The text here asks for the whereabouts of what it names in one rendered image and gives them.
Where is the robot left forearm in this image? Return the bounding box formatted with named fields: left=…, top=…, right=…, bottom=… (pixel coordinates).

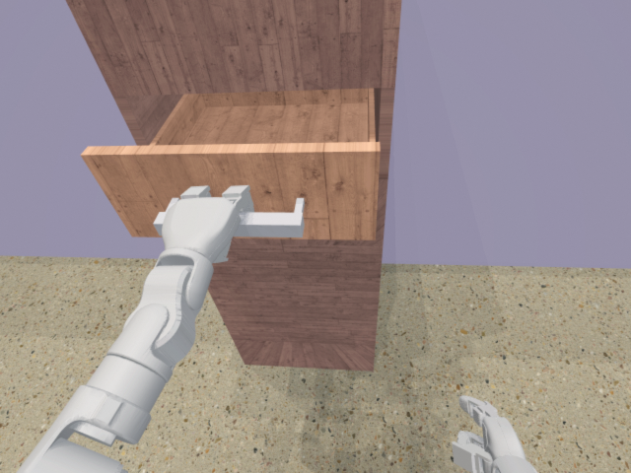
left=16, top=248, right=214, bottom=473

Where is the cabinet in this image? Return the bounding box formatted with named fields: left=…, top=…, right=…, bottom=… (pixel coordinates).
left=66, top=0, right=402, bottom=372

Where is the right robot hand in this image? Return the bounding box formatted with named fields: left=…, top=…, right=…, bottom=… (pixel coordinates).
left=452, top=395, right=526, bottom=473

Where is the left robot hand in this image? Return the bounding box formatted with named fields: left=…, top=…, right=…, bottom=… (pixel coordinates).
left=162, top=185, right=254, bottom=264

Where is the handle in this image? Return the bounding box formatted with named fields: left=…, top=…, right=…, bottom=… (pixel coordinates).
left=153, top=198, right=305, bottom=237

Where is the drawer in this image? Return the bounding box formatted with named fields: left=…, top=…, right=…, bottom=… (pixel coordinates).
left=81, top=88, right=381, bottom=240

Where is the robot left upper arm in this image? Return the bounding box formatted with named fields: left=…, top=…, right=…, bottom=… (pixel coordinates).
left=31, top=438, right=128, bottom=473

